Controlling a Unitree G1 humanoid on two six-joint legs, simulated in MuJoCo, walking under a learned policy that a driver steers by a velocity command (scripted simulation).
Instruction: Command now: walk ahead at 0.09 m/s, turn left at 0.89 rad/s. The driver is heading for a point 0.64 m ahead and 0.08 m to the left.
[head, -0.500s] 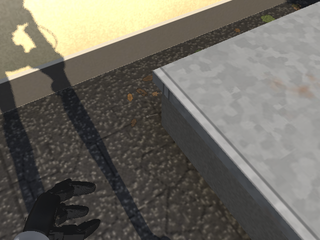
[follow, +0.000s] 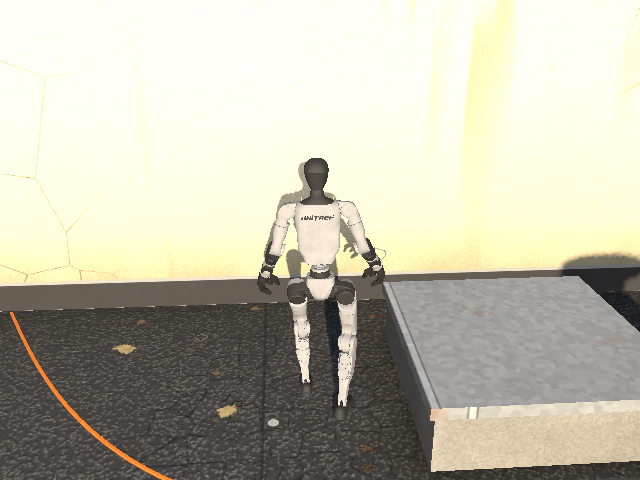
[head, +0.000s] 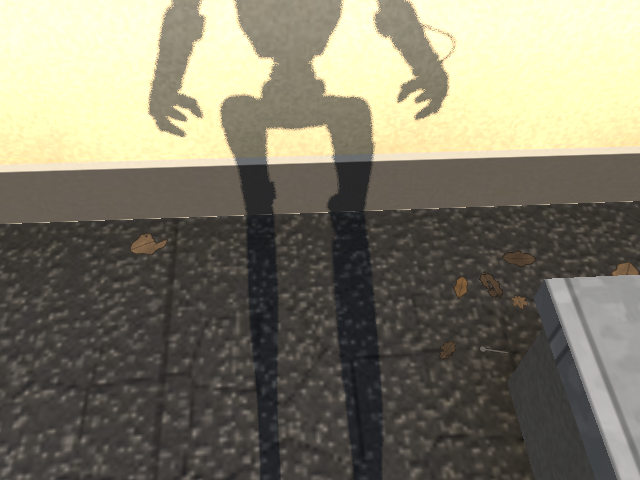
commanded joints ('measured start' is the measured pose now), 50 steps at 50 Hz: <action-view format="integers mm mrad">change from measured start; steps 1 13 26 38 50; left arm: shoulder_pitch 59 -94 -48 52 -4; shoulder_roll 80 68 134 109 49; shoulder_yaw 10 19 45 16 0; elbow -123 -86 -103 -52 -24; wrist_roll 49 18 36 1 -1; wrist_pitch -17 -16 -19 10 -29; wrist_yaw -17 -13 -13 -9 -27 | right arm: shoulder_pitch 157 21 30 40 172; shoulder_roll -314 -181 -186 -22 -109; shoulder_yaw -86 -60 -50 5 -17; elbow -81 -144 -150 -72 -41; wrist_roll -52 2 -11 -3 -12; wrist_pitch -20 6 16 14 -15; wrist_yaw -20 -90 -69 -62 -54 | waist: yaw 4 4 -19 15 -44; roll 370 90 -140 -182 184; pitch -344 -232 -97 -136 -1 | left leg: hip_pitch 645 275 -55 312 266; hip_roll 298 77 -132 -47 157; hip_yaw -799 -542 -297 -98 -464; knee -221 -265 554 -264 -396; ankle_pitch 504 111 -400 -94 -758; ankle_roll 379 117 -127 -136 66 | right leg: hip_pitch -562 -364 -105 -9 -289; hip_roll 201 170 -212 -74 153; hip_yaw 272 448 765 525 232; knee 710 122 -406 -308 -5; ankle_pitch -243 177 381 587 -25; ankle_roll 54 54 -278 -208 -29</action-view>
